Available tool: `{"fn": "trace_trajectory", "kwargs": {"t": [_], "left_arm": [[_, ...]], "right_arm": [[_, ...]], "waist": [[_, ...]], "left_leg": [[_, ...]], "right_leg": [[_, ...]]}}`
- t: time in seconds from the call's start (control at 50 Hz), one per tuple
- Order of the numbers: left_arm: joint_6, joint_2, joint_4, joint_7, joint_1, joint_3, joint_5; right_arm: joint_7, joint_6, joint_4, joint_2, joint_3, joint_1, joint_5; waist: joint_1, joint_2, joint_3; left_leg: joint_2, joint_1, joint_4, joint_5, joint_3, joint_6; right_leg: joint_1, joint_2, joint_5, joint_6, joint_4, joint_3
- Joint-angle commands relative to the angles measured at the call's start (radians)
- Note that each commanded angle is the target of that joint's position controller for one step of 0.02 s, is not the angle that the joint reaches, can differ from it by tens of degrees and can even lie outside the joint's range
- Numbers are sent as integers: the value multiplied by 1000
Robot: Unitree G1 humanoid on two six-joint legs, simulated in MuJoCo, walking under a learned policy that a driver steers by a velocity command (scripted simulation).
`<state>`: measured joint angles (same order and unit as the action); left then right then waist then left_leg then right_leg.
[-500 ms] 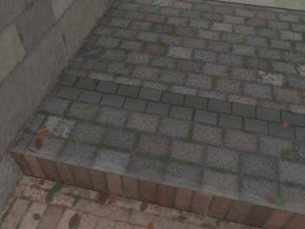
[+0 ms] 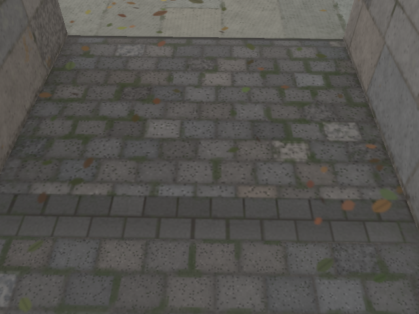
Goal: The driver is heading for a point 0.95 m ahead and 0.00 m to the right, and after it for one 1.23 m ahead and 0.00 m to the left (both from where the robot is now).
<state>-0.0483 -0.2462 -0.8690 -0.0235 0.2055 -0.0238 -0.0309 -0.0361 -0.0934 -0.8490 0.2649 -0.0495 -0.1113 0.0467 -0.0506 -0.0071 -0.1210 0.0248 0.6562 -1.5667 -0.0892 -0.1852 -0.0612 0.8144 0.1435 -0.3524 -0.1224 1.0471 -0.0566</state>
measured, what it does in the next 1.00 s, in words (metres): climbs, turning right: left foot, then right foot 0.17 m higher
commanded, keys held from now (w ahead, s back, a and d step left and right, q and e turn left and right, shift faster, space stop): e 0.08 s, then w+e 0.26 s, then w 0.66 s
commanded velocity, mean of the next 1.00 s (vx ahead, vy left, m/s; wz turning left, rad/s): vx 0.35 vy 0.00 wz -0.33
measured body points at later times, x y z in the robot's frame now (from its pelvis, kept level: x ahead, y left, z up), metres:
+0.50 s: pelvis +0.15 +0.05 +0.07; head +0.15 +0.06 +0.52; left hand +0.36 +0.24 -0.03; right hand +0.21 -0.22 -0.04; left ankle +0.17 +0.17 -0.65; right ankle +0.10 -0.05 -0.65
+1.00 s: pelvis +0.40 +0.03 +0.12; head +0.42 +0.06 +0.57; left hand +0.73 +0.08 +0.09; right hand +0.21 -0.11 +0.00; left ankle +0.20 +0.17 -0.60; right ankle +0.45 -0.06 -0.49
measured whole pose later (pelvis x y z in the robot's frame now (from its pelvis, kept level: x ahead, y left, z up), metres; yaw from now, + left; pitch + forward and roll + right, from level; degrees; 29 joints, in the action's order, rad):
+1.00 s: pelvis +0.40 +0.03 +0.12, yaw -17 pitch +11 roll -6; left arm 0.01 -0.12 -0.67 -0.08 -0.19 0.06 -0.05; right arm -0.12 -0.10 -1.11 0.13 0.02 -0.61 0.09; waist 0.06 -0.06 -0.19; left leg -0.07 0.05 -0.37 -0.03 0.00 -0.05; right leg 0.95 0.05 -0.52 -0.15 1.23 -0.23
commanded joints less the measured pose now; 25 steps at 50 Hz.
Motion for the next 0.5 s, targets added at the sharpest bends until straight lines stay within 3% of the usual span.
{"fn": "trace_trajectory", "kwargs": {"t": [0.02,0.04,0.06,0.08,0.1,0.12,0.14,0.16,0.18,0.2,0.24,0.28,0.34,0.38,0.4,0.44,0.46,0.48,0.5], "left_arm": [[-34,40,68,-6,-207,20,9],[-42,25,74,1,-211,19,11],[-48,-21,64,-1,-170,6,-12],[-58,-60,86,3,-158,-6,-5],[-61,-113,81,-3,-107,-27,-6],[-61,-115,75,-1,-42,-34,1],[-67,-105,79,-3,1,-30,7],[-80,-95,95,-10,-10,-26,6],[-77,-85,93,-9,3,-25,3],[-77,-83,94,-17,9,-26,0],[-69,-69,88,-25,90,-16,-5],[-75,-63,94,-29,102,-5,-4],[-90,-66,158,-28,-7,1,10],[-96,-90,211,-36,-123,-10,23],[-95,-95,201,-41,-117,-18,28],[-83,-107,164,-47,-53,-34,23],[-67,-122,148,-50,-16,-45,19],[-50,-137,125,-54,11,-51,17],[-42,-128,99,-54,62,-54,-1]], "right_arm": [[25,4,5,14,18,-125,6],[28,5,2,38,14,-106,5],[37,10,29,75,7,-49,7],[44,8,42,88,2,0,9],[52,14,70,84,-3,64,1],[57,19,69,87,-3,63,10],[64,15,55,93,-12,55,21],[69,15,46,87,-12,7,36],[63,23,44,74,-7,-17,36],[58,26,46,70,-4,-45,35],[52,25,64,72,4,-22,27],[62,15,70,81,6,7,27],[59,19,92,64,13,13,36],[44,38,111,48,19,-10,38],[35,55,123,31,23,8,38],[19,73,155,-9,52,14,27],[8,69,173,-36,68,-14,-11],[7,45,176,-18,64,-45,-36],[12,12,167,28,47,-83,-51]], "waist": [[127,7,-62],[123,-3,-77],[116,-72,-87],[103,-36,-90],[80,-5,-57],[54,29,-67],[40,73,-34],[59,94,-9],[51,129,-15],[57,125,0],[20,90,29],[8,80,25],[33,95,-10],[71,86,-10],[67,96,15],[40,133,28],[30,120,7],[53,86,-4],[47,56,-50]], "left_leg": [[-11,225,-149,-16,-65,-8],[-15,244,-125,-23,-54,17],[-31,242,-14,7,-28,68],[-39,225,33,-20,1,102],[-54,271,35,-185,65,126],[-54,285,43,-209,57,135],[-59,287,29,-170,48,136],[-55,266,-2,-130,70,135],[-24,249,-184,-128,106,137],[-23,319,-255,-122,80,136],[-31,456,-278,-145,71,133],[-62,493,-138,-147,96,146],[-71,227,147,-102,164,173],[-64,-81,463,-166,210,179],[-76,-149,619,-273,206,180],[-97,-105,841,-303,173,151],[-106,-109,963,-182,148,137],[-86,-190,1088,-88,166,106],[-61,-322,1120,-39,179,71]], "right_leg": [[-181,-153,-90,-112,-583,565],[-210,-147,-14,-100,-579,515],[-220,-147,33,-84,-580,477],[-220,-138,44,-78,-587,430],[-269,-180,-5,-87,-662,454],[-318,-192,-64,-104,-674,497],[-325,-201,-127,-120,-701,539],[-306,-196,-152,-126,-724,560],[-269,-178,-169,-152,-704,556],[-310,-182,-210,-164,-688,573],[-447,-201,-239,-184,-663,611],[-544,-211,-175,-186,-648,622],[-415,-181,-84,-203,-654,589],[-291,-164,4,-194,-678,525],[-294,-183,33,-201,-661,544],[-508,-295,244,-255,-619,677],[-618,-340,378,-256,-605,719],[-649,-337,454,-253,-586,715],[-646,-283,502,-215,-527,666]]}}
